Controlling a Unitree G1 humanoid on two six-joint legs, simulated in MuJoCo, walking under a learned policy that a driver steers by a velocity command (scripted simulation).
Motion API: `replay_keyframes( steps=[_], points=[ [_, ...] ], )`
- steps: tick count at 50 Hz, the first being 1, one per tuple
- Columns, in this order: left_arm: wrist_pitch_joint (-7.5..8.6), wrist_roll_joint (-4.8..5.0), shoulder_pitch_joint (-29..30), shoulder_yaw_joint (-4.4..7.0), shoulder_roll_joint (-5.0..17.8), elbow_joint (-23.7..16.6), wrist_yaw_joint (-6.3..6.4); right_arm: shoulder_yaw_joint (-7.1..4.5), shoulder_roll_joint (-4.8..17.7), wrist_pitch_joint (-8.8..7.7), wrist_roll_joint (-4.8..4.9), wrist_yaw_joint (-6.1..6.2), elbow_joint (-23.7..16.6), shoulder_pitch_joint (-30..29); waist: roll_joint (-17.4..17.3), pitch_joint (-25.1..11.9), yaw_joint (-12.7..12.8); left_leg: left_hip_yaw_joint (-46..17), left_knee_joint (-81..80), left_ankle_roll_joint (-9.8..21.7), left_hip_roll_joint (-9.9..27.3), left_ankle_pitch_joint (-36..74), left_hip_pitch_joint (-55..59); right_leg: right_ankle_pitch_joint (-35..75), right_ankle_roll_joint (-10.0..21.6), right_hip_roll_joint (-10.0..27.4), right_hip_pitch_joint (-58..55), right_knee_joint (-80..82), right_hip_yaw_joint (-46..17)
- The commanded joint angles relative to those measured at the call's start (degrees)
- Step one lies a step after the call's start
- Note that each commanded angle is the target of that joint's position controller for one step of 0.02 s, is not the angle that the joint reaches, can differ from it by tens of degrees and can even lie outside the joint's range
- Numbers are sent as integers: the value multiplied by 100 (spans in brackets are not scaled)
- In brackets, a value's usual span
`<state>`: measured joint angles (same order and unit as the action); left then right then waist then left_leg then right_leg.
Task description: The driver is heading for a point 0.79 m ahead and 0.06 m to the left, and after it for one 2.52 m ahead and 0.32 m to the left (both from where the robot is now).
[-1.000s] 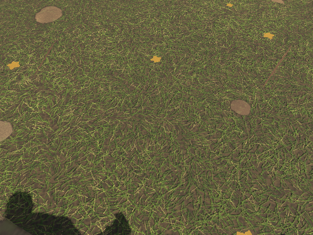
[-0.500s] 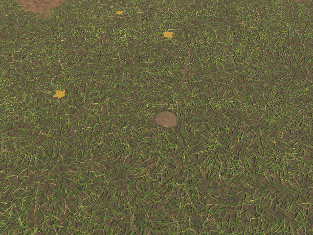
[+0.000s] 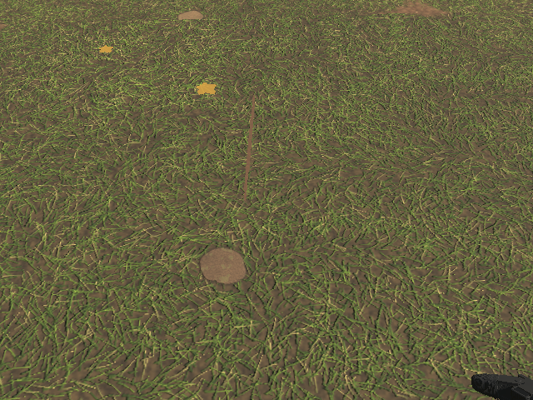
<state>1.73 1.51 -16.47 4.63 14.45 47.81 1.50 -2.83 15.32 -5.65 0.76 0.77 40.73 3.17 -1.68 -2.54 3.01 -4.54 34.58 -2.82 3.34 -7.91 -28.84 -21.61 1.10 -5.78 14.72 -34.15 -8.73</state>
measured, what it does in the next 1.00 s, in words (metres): walks ahead: right foot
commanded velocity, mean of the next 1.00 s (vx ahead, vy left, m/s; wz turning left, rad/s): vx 0.50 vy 0.00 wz -0.06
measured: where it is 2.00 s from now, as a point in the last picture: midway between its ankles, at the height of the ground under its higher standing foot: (280, 242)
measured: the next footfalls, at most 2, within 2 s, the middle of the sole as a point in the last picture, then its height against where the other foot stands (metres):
right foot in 0.52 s outside the picture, level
left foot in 1.06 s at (273, 328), level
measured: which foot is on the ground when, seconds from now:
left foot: down 0.00-0.52, up 0.54-1.00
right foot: down 0.00-0.00, up 0.02-0.50, down 0.52-1.00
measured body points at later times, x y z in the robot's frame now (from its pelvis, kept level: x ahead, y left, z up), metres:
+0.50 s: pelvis +0.24 -0.01 +0.01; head +0.27 -0.02 +0.46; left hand +0.51 +0.15 -0.08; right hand +0.13 -0.27 -0.12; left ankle +0.11 +0.14 -0.72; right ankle +0.35 -0.15 -0.71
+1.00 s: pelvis +0.50 -0.06 +0.01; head +0.53 -0.06 +0.46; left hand +0.49 +0.20 -0.14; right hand +0.70 -0.30 -0.10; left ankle +0.69 +0.05 -0.69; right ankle +0.34 -0.15 -0.72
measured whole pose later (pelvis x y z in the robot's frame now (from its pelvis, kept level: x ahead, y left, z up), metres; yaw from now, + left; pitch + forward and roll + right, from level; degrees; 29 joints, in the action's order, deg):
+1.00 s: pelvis +0.50 -0.06 +0.01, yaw +1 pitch +2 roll -2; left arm 4.3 0.1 -19.0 3.9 12.9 56.8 1.1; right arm -3.4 13.2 -2.9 1.3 -2.9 48.1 2.2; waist -2.1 1.2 3.4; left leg 1.3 35.6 4.4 3.6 1.6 -37.1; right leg -20.5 0.7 -2.4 -7.1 -11.6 12.7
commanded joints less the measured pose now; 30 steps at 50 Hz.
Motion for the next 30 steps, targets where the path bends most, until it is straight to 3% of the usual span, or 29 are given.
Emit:
replay_keyframes(
  steps=[1, 2, 3, 4, 5, 7, 9, 12, 16, 20, 22, 24, 25, 26, 27, 28, 29, 30],
  points=[
    [41, -73, 46, -84, -191, -331, -21, -390, 933, -47, -66, -8, 260, 1967, -688, -391, -959, -1205, -662, 550, 1157, -1338, 2957, -1222, 351, 129, 2301, -2239, -165],
    [150, 114, -340, -58, -50, -678, -53, -482, 1435, -65, -225, -96, 352, 2283, -2530, -587, -609, -4363, -1975, 1274, 2238, -3127, 3582, -1442, 351, -89, 3745, -3613, -15],
    [160, 92, -120, 76, 536, -564, -29, -397, 1003, -108, -128, -103, 172, 1871, -1474, -153, -680, -4313, -2201, 1255, 2138, -4009, 3274, -848, 351, 321, 4063, -4256, -299],
    [126, 58, 302, 140, 692, -628, -15, -345, 808, -94, -87, -80, 138, 1495, -1002, 280, -661, -3276, -2103, 1075, 1913, -3321, 2807, -160, 376, 450, 4185, -4286, -181],
    [69, 2, 373, 149, 646, -564, 1, -300, 647, -69, -127, -73, 98, 1149, -607, 278, -535, -2369, -2049, 968, 1563, -2311, 2406, 316, 321, 646, 3806, -4076, -105],
    [24, -32, 365, 198, 585, -547, -38, -246, 435, -45, -156, -18, 183, 886, -693, 241, -346, -1275, -2163, 900, 1199, -1068, 1960, 755, 218, 892, 3200, -3496, -27],
    [-9, -52, 420, 171, 383, -519, -65, -248, 367, -97, -136, -18, 388, 1143, -551, 139, -381, -726, -2342, 1026, 1082, -281, 2000, 1104, 133, 827, 2966, -3174, 60],
    [20, -71, 761, 118, 200, -599, -85, -303, 453, -111, -85, 24, 668, 1509, -297, 137, -437, -327, -2441, 1174, 1174, 412, 2418, 1570, 76, 765, 3136, -2163, 4],
    [97, -101, 1408, 12, 58, -738, -207, -331, 553, -43, 35, 69, 938, 1729, -381, 316, -544, 173, -2566, 1192, 1107, 572, 2483, 2276, -6, 895, 2732, -820, 543],
    [162, -44, 2039, -62, 16, -861, -306, -368, 668, 33, 74, 51, 1244, 2084, -382, 654, -762, 311, -2510, 1219, 1220, 675, 2720, 2065, 65, 858, 2455, -54, 901],
    [194, -7, 2223, -58, 82, -917, -359, -389, 728, 73, 96, 29, 1386, 2161, -476, 727, -743, 301, -2341, 1202, 1338, 984, 2948, 1644, 224, 795, 2260, 227, 1009],
    [220, -17, 1937, 22, 265, -840, -371, -419, 869, 115, 138, 15, 1477, 2055, -646, 538, -453, 431, -1804, 1114, 1356, 2383, 3051, 1355, 451, 580, 1463, 533, 1194],
    [220, -45, 1296, 125, 425, -619, -356, -405, 871, 132, 170, 13, 1499, 1929, -597, 168, -70, 666, -1084, 995, 1179, 3388, 2921, 1598, 599, 391, 446, 810, 1352],
    [209, -60, 297, 292, 746, -273, -317, -357, 776, 136, 147, 17, 1490, 1862, -452, -447, 352, 887, 30, 819, 917, 3523, 2295, 1774, 786, 426, -1110, 704, 1226],
    [179, -132, -756, 438, 1273, -58, -222, -247, 524, 92, 8, 4, 1302, 1828, 459, -1293, 661, 1121, 2100, 530, 480, 1537, 518, 1567, 1306, 1785, -3148, 637, -545],
    [194, -110, -857, 384, 1427, 2, -237, -51, -33, -61, 1, -63, 1259, 2225, 1616, -1893, 307, 406, 3620, 401, -398, -2502, -1036, 714, 2013, 2839, -4045, 1511, -3073],
    [202, -122, -649, 245, 900, -24, -221, -222, 518, -172, 192, -104, 1261, 1795, 1127, -1423, 417, -178, 4199, 507, -106, -2395, -1652, 437, 1788, 2700, -3667, 1675, -2696],
    [234, -100, -131, 162, 626, -99, -220, -273, 691, -215, 262, -97, 1141, 1405, 1017, -764, 302, -83, 4078, 599, 162, -1775, -1778, 792, 1497, 2472, -2911, 1777, -1712]
  ],
)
